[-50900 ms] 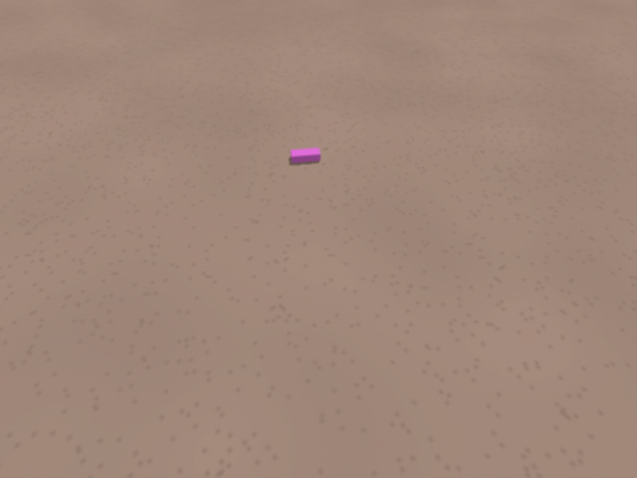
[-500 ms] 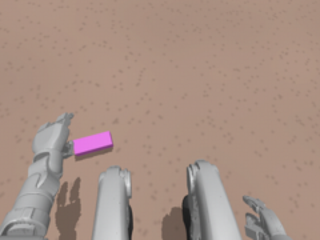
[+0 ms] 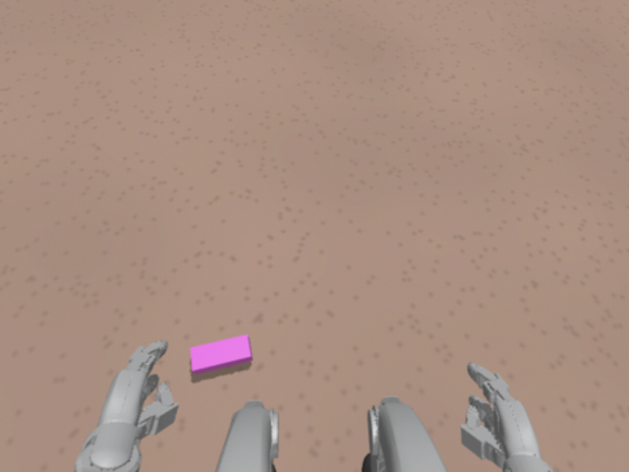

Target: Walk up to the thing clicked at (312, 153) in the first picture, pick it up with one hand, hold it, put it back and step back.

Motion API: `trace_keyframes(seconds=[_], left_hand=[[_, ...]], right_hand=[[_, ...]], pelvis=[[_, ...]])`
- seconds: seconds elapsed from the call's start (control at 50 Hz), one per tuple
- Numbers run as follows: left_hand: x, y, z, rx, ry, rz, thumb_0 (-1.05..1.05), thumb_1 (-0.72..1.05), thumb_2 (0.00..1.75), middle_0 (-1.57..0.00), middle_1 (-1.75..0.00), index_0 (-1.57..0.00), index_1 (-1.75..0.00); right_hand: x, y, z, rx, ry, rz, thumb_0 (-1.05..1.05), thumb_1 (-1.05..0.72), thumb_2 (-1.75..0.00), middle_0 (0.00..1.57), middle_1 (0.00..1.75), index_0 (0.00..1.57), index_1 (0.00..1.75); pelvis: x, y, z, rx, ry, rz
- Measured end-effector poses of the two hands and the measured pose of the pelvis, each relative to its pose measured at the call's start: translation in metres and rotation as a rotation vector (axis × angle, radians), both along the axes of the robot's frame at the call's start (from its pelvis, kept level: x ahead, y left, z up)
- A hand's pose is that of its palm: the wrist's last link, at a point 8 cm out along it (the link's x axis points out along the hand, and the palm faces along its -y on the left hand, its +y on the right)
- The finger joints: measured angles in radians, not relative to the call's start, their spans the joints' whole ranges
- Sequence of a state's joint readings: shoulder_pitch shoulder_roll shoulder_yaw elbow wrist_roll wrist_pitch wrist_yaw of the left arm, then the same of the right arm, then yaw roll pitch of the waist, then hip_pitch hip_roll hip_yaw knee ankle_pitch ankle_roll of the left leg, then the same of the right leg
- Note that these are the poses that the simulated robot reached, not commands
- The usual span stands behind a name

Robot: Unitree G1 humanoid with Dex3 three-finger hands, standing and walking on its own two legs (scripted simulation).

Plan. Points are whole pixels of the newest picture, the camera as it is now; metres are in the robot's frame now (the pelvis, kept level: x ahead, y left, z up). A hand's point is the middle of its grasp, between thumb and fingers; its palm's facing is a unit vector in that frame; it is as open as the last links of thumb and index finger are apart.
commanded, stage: home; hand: left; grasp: from above
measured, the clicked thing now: (221, 354) +0.44 +0.25 -0.60
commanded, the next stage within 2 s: none
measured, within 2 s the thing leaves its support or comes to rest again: neither
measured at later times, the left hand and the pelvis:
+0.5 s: hand (137, 420) +0.20 +0.18 +0.05, palm faces +0.08 -0.98 -0.20, open 7.4 cm; pelvis +0.05 +0.00 +0.10, yaw +1 degrees
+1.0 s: hand (139, 423) +0.20 +0.18 +0.05, palm faces +0.07 -0.98 -0.20, open 7.4 cm; pelvis +0.04 +0.00 +0.10, yaw +1 degrees
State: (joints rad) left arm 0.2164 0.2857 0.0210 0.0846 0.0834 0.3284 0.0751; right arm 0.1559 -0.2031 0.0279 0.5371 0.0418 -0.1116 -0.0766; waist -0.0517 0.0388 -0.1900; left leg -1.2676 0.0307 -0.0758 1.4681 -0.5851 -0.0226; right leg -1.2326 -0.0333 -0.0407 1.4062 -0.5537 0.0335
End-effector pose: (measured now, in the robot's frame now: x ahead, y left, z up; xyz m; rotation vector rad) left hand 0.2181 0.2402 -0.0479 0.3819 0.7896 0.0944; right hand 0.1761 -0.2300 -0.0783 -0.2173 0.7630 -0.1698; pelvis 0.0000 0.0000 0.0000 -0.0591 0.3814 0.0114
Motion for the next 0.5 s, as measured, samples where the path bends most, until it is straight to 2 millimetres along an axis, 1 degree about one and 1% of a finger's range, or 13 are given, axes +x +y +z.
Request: trace_keyframes(seconds=[0.16, 0.22, 0.3, 0.34, 0.4, 0.5], left_hand=[[-0.013, -0.008, 0.065, -0.122, 0.020, 0.120, 0.01, 0.90, 0.90, -0.21, -0.30, -0.20, -0.30], [-0.017, -0.010, 0.089, -0.151, 0.010, 0.142, 0.01, 0.90, 0.90, -0.20, -0.30, -0.20, -0.30], [-0.021, -0.010, 0.114, -0.165, -0.010, 0.146, 0.01, 0.90, 0.90, -0.20, -0.30, -0.20, -0.30], [-0.024, -0.010, 0.123, -0.167, -0.015, 0.144, 0.01, 0.90, 0.90, -0.20, -0.30, -0.20, -0.30], [-0.028, -0.009, 0.129, -0.168, -0.016, 0.143, 0.01, 0.90, 0.90, -0.20, -0.30, -0.20, -0.30], [-0.034, -0.008, 0.128, -0.178, 0.000, 0.147, 0.01, 0.90, 0.90, -0.20, -0.30, -0.20, -0.30]], right_hand=[[-0.012, -0.006, 0.059, -0.038, -0.023, -0.069, 0.01, -0.91, -0.89, 0.20, 0.30, 0.20, 0.30], [-0.011, -0.009, 0.080, -0.055, -0.052, -0.085, 0.01, -0.91, -0.89, 0.20, 0.30, 0.20, 0.29], [-0.003, -0.012, 0.101, -0.071, -0.108, -0.092, 0.01, -0.91, -0.89, 0.20, 0.30, 0.20, 0.29], [0.003, -0.013, 0.109, -0.074, -0.138, -0.090, 0.02, -0.91, -0.89, 0.20, 0.30, 0.20, 0.29], [0.014, -0.012, 0.117, -0.075, -0.179, -0.077, 0.02, -0.91, -0.89, 0.20, 0.30, 0.20, 0.29], [0.030, -0.009, 0.126, -0.075, -0.230, -0.044, 0.01, -0.91, -0.89, 0.20, 0.30, 0.20, 0.29]], pelvis=[[0.024, -0.002, 0.055, 0.003, -0.092, 0.009], [0.032, -0.002, 0.071, 0.005, -0.125, 0.010], [0.041, -0.001, 0.086, 0.007, -0.158, 0.013], [0.044, 0.000, 0.090, 0.008, -0.172, 0.014], [0.047, 0.000, 0.094, 0.010, -0.188, 0.017], [0.048, 0.000, 0.097, 0.014, -0.204, 0.022]])
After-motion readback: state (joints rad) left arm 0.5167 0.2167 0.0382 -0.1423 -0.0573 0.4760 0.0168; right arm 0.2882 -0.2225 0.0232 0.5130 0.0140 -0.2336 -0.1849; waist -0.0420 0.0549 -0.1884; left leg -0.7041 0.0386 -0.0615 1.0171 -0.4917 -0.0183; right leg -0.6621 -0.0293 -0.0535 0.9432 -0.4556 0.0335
